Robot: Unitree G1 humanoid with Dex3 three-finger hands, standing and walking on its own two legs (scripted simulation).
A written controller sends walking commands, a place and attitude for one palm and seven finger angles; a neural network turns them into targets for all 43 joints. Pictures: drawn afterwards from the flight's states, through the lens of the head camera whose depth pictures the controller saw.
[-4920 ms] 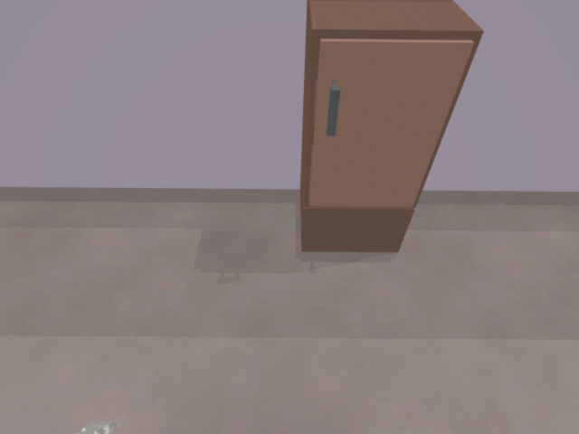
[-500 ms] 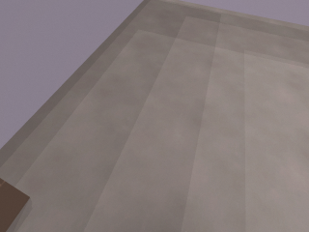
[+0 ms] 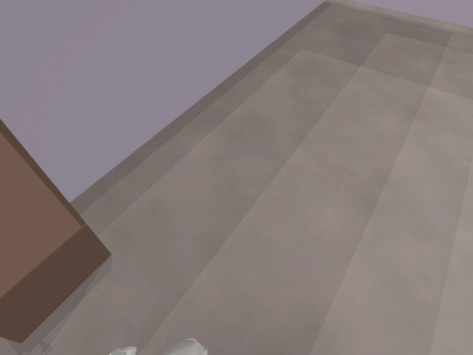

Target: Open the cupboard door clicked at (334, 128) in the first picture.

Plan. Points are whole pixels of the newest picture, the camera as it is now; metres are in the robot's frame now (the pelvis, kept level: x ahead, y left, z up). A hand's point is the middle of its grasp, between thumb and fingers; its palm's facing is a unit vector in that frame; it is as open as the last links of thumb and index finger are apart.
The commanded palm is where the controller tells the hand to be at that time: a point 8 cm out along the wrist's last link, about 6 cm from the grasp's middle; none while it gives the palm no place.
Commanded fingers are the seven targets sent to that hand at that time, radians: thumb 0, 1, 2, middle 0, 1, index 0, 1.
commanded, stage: turn to face it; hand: left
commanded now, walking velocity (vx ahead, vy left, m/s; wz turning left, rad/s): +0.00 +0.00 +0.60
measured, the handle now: out of the picture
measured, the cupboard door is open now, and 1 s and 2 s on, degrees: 0 0 0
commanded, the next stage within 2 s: take the last steps up to it in 1.52 s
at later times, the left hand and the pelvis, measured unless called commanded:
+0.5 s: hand out of the picture +0.06 +0.27 -0.15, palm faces +0.28 -0.92 -0.27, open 7.4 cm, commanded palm none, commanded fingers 0.00 0.90 0.90 -0.20 -0.30 -0.20 -0.30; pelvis +0.01 +0.03 +0.00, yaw +16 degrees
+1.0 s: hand out of the picture -0.07 +0.22 -0.18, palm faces +0.59 -0.77 -0.24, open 7.4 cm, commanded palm none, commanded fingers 0.00 0.90 0.90 -0.20 -0.30 -0.20 -0.30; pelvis +0.01 +0.02 -0.01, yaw +36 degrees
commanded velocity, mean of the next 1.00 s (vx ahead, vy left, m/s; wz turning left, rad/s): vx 0.00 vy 0.00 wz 0.59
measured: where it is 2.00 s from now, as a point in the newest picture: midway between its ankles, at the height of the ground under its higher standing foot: outside the picture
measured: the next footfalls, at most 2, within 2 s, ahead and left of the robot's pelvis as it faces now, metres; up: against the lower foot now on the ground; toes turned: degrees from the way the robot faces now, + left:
left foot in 0.12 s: +0.04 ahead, +0.14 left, +0.00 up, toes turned +11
right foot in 0.60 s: +0.09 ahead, -0.10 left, +0.00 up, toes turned +18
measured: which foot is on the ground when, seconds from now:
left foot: up 0.00-0.10, down 0.12-0.60, up 0.62-1.00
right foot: down 0.00-0.12, up 0.14-0.58, down 0.60-1.00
